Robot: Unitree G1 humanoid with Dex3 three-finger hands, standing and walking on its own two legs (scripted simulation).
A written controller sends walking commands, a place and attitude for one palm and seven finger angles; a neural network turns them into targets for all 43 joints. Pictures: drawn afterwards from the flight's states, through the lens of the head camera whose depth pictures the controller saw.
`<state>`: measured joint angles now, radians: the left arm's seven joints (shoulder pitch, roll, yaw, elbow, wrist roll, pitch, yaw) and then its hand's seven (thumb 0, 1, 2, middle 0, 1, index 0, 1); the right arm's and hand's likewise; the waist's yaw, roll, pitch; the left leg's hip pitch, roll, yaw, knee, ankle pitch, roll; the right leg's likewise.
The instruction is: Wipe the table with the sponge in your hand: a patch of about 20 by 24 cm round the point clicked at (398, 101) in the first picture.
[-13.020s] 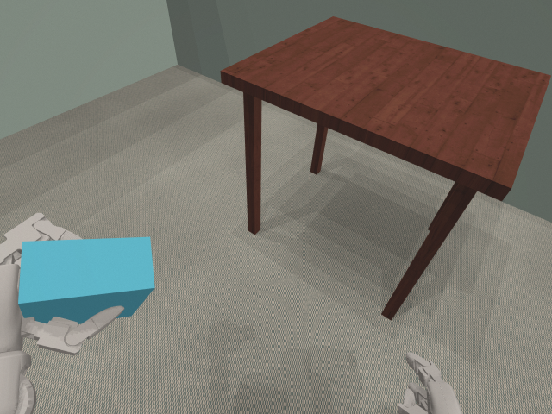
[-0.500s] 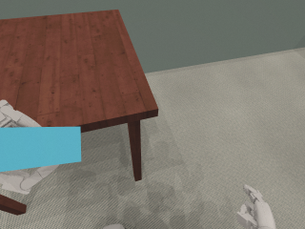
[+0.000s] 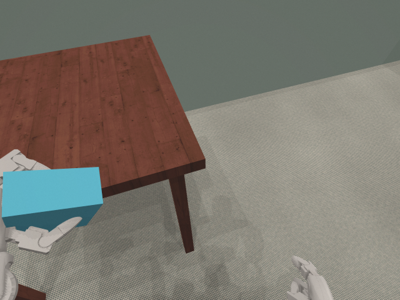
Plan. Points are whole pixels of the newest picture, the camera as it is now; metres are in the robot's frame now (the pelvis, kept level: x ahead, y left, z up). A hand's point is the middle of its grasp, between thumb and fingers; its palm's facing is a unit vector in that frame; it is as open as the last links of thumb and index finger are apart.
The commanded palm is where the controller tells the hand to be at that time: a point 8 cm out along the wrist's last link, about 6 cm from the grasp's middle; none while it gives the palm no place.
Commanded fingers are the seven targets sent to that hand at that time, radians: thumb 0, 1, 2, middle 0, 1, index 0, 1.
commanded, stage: come to a stop and stand still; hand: left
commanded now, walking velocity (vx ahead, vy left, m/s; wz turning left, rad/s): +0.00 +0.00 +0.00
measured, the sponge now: (65, 202) +0.23 +0.22 +0.15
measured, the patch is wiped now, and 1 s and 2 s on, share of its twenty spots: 0.00 0.00 0.00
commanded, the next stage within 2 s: look again from close up in 1.00 s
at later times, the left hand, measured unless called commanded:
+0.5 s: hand out of the picture +0.15 +0.32 +0.16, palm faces +0.39 -0.83 -0.39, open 9.6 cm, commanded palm +0.10 +0.35 +0.18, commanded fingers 0.00 0.10 1.30 -1.20 -1.60 -1.20 -1.60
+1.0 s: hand out of the picture +0.12 +0.35 +0.16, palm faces +0.51 -0.78 -0.35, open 9.5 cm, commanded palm +0.07 +0.37 +0.18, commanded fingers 0.00 0.10 1.30 -1.20 -1.60 -1.20 -1.60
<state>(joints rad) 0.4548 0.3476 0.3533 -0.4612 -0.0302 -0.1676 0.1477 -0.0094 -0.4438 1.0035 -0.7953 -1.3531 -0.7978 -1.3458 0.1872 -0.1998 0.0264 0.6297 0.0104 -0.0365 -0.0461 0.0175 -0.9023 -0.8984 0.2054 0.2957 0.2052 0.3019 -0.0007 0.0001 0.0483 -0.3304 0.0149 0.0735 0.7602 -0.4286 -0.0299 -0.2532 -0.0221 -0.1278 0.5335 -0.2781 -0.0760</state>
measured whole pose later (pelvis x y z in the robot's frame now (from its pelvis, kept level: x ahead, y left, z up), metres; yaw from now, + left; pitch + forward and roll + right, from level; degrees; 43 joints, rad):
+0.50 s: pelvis -0.06 +0.07 +0.00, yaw +1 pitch -4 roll +0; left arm 0.40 0.38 0.33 -0.39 -0.01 -0.25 0.08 -0.01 -0.44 1.00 -0.80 -1.35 -0.80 -1.34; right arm 0.26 -0.15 0.04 0.58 0.00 -0.15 -0.02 0.02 -0.90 -0.90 0.20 0.30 0.20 0.30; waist 0.03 -0.03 0.06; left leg -0.24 -0.03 0.09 0.48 -0.18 0.07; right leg -0.26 -0.03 -0.04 0.52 -0.24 0.00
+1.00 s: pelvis -0.06 +0.08 +0.01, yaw +6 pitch -3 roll -1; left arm 0.37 0.34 0.35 -0.40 0.01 -0.22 0.09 -0.01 -0.44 1.01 -0.80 -1.35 -0.80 -1.34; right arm 0.23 -0.20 0.02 0.57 -0.01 -0.15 -0.03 0.02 -0.90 -0.90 0.20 0.30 0.20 0.30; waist 0.05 -0.03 0.05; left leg -0.23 -0.04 0.08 0.39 -0.15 0.07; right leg -0.22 0.03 0.06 0.41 -0.21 0.00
